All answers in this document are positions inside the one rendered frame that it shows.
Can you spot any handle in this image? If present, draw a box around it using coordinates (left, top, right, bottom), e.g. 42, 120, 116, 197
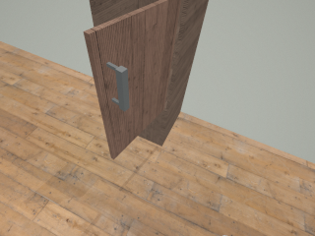
106, 62, 130, 112

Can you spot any cupboard door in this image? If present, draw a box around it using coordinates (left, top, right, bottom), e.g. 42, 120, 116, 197
83, 0, 181, 159

